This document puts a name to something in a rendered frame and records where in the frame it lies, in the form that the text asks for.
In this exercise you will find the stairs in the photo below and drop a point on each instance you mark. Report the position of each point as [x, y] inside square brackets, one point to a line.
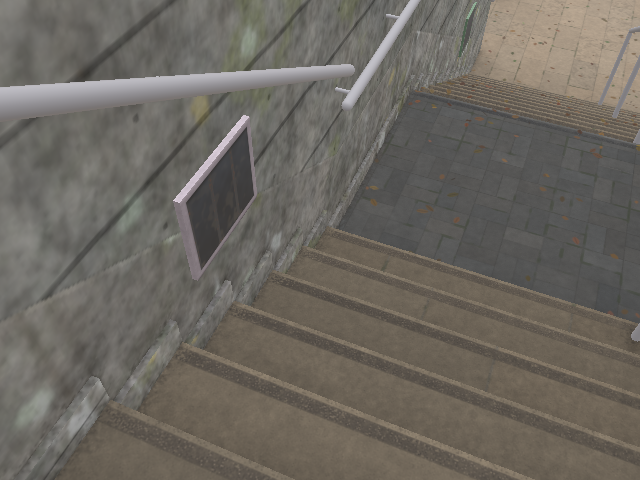
[539, 104]
[369, 362]

